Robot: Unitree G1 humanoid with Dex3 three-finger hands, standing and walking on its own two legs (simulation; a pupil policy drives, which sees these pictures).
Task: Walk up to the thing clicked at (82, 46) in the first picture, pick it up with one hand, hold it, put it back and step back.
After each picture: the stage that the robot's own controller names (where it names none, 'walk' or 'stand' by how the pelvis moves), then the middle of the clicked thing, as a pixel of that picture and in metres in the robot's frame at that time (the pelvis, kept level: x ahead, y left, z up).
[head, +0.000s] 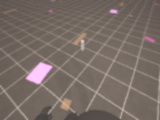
stand; (82, 45) +1.51 +0.25 -0.65
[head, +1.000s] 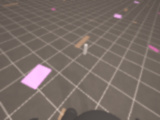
walk; (85, 49) +1.38 +0.14 -0.63
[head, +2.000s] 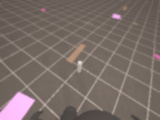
walk; (79, 67) +0.84 +0.15 -0.64
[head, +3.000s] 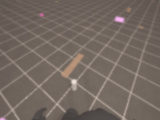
walk; (74, 85) +0.51 +0.19 -0.64
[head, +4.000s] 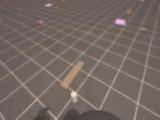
stand; (74, 97) +0.36 +0.19 -0.64
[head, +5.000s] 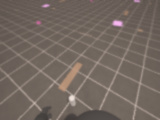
stand; (72, 101) +0.33 +0.20 -0.66
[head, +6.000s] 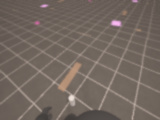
stand; (72, 100) +0.33 +0.20 -0.66
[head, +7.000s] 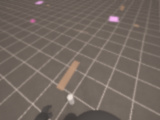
stand; (71, 99) +0.31 +0.22 -0.66
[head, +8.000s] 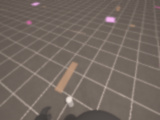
stand; (70, 102) +0.29 +0.23 -0.66
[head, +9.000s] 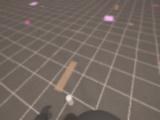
stand; (69, 100) +0.30 +0.23 -0.66
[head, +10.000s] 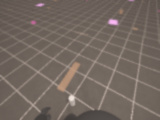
stand; (72, 100) +0.32 +0.20 -0.66
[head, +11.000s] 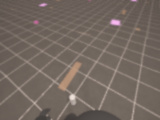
stand; (72, 100) +0.33 +0.19 -0.66
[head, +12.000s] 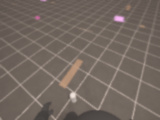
go down; (73, 97) +0.33 +0.18 -0.66
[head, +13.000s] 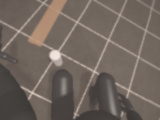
go down; (57, 59) +0.41 +0.24 -0.23
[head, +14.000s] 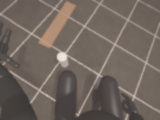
approach; (63, 60) +0.41 +0.23 -0.25
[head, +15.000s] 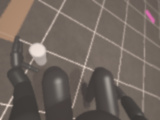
close in; (39, 56) +0.39 +0.28 -0.15
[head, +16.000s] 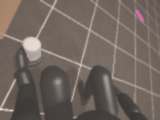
close; (34, 53) +0.40 +0.28 -0.15
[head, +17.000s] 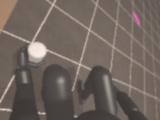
lift; (36, 56) +0.37 +0.27 -0.16
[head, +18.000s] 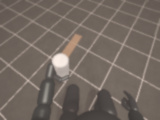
lift; (62, 70) +0.32 +0.19 +0.04
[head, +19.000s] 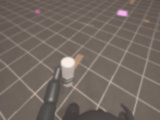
hold; (67, 74) +0.31 +0.16 +0.05
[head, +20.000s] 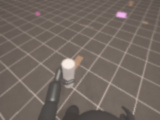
hold; (68, 75) +0.30 +0.16 +0.03
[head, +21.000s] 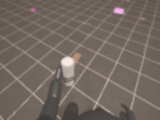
crouch; (68, 73) +0.33 +0.16 +0.01
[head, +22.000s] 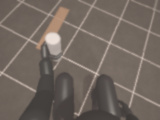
lower; (55, 50) +0.46 +0.22 -0.04
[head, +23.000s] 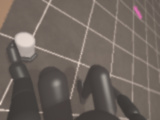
lower; (27, 50) +0.41 +0.30 -0.15
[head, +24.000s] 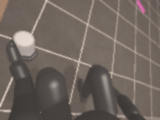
lower; (27, 49) +0.42 +0.30 -0.15
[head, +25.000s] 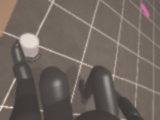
lower; (31, 50) +0.40 +0.30 -0.16
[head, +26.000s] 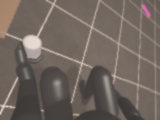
lower; (33, 52) +0.40 +0.29 -0.15
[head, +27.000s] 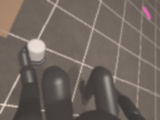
loosen; (37, 55) +0.38 +0.28 -0.16
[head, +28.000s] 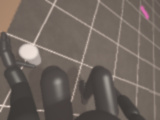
withdraw; (33, 57) +0.37 +0.29 -0.16
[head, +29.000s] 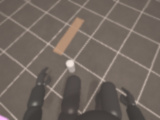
walk; (71, 67) +0.42 +0.22 -0.35
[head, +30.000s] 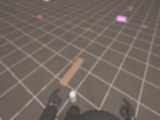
stand; (73, 97) +0.34 +0.18 -0.59
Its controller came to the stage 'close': yes
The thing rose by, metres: 0.68
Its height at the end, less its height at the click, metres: +0.00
